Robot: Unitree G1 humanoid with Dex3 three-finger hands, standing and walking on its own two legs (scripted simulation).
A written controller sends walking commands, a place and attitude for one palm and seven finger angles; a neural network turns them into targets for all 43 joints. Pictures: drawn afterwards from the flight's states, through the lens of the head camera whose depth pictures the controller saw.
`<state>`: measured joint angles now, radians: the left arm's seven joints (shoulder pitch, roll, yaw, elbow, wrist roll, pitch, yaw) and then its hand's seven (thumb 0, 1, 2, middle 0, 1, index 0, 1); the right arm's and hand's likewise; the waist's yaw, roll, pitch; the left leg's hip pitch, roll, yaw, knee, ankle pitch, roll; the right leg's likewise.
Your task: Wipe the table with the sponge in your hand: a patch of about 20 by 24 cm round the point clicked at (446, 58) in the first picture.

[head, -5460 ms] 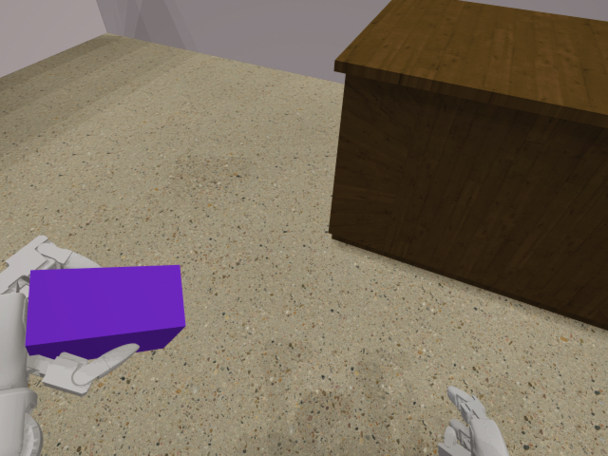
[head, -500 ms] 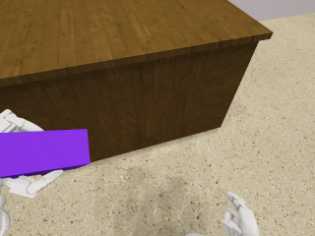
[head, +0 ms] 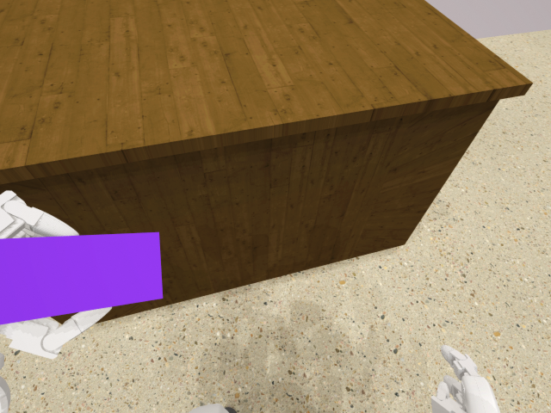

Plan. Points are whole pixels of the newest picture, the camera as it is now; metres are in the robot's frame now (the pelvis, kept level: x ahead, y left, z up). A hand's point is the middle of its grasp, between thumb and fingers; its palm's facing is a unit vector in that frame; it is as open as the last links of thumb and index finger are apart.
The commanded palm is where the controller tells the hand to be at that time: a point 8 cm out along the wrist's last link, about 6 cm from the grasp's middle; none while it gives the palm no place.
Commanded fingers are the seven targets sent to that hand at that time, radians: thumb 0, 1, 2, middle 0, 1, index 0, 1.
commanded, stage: take the last steps up to it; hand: left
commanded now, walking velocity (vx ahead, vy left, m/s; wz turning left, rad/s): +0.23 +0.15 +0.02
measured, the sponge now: (102, 272) +0.22 +0.19 +0.16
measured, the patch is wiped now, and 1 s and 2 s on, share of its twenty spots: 0.00 0.00 0.00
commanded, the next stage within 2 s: come to a stop and stand still in 0.60 s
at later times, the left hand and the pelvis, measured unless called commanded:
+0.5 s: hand (58, 209) +0.29 +0.26 +0.17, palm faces +0.44 -0.78 -0.44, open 10.1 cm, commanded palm +0.23 +0.30 +0.19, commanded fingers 0.00 0.10 1.30 -1.20 -1.60 -1.20 -1.60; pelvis +0.08 +0.02 +0.01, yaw +1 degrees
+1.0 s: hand (22, 182) +0.31 +0.31 +0.19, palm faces +0.36 -0.85 -0.38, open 10.1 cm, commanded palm +0.26 +0.36 +0.19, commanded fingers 0.00 0.10 1.30 -1.20 -1.60 -1.20 -1.60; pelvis +0.10 +0.08 +0.01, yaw +0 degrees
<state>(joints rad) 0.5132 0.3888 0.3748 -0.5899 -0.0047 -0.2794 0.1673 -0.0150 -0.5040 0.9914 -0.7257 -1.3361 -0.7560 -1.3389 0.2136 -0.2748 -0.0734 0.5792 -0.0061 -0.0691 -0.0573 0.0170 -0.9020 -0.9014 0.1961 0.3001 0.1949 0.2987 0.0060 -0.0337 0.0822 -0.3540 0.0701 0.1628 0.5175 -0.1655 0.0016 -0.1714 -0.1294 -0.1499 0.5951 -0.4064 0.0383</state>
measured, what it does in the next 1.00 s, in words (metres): walks ahead: right foot, then left foot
